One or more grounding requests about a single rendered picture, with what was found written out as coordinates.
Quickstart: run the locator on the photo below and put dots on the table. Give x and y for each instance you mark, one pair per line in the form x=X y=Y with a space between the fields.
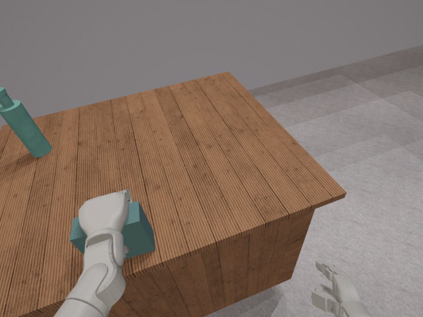
x=228 y=192

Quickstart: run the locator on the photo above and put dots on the right robot hand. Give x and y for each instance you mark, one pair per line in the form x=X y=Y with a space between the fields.
x=343 y=289

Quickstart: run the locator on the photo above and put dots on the right robot forearm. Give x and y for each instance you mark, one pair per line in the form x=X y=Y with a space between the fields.
x=352 y=308

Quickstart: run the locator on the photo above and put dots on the left robot hand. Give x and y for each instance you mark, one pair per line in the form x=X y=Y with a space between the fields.
x=108 y=211

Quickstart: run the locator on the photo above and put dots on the sponge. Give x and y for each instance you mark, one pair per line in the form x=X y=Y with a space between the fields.
x=137 y=232

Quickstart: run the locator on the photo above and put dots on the left robot forearm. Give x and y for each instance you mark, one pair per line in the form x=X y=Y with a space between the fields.
x=101 y=283

